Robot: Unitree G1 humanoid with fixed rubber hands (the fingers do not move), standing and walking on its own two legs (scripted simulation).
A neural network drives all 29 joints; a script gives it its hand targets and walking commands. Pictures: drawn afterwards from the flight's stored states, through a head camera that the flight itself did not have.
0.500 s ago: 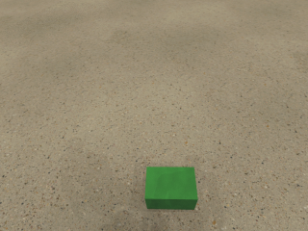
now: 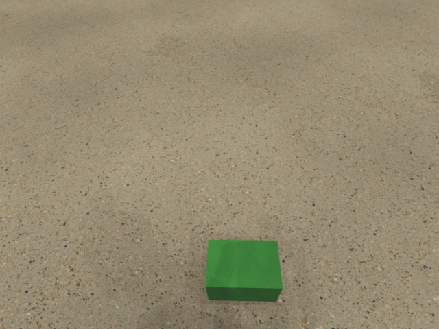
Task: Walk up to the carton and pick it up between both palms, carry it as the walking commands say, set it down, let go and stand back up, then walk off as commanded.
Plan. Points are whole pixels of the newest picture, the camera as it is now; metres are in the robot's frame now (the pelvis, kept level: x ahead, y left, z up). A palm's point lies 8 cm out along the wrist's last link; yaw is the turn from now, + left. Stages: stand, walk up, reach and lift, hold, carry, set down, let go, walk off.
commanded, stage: walk up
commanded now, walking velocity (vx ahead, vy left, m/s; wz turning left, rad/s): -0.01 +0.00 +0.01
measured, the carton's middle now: (242, 270) +0.45 -0.03 -0.68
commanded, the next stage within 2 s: stand in 0.68 s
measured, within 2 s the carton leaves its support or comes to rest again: neither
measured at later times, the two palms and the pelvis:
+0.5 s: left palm out of the picture +0.13 +0.20 -0.15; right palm out of the picture -0.05 -0.29 -0.13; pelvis +0.06 -0.05 -0.01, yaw +3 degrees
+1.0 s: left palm out of the picture +0.05 +0.19 -0.15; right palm out of the picture +0.12 -0.27 -0.12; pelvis +0.07 -0.04 +0.00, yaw +6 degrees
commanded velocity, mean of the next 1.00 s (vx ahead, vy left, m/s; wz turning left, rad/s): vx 0.03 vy -0.02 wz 0.08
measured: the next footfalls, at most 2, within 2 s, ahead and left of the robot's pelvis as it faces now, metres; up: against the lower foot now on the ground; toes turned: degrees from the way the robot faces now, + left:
right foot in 0.50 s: +0.19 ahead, -0.18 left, +0.00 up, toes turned -6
left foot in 0.84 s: +0.08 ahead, +0.06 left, +0.00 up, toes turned +6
